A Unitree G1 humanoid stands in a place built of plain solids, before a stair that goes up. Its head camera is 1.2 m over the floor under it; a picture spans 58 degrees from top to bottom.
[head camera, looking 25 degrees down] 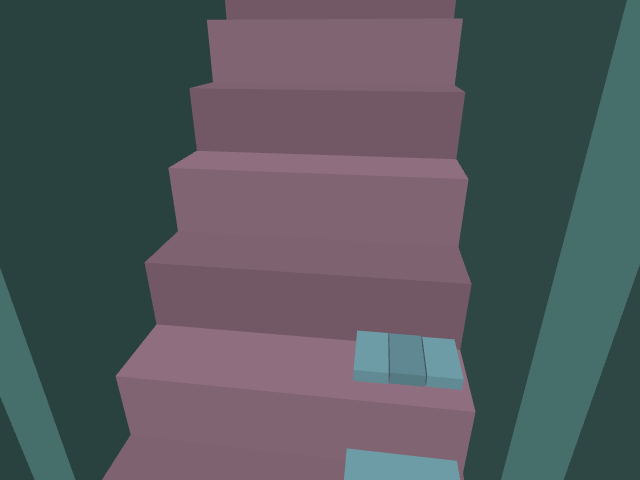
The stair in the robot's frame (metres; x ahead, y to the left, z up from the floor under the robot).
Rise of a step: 0.21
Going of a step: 0.22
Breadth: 0.89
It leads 8 degrees to the right of straight ahead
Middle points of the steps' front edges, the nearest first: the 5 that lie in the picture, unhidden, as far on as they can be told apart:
0.79 0.08 0.42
1.01 0.05 0.63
1.23 0.02 0.84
1.46 -0.01 1.05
1.68 -0.04 1.26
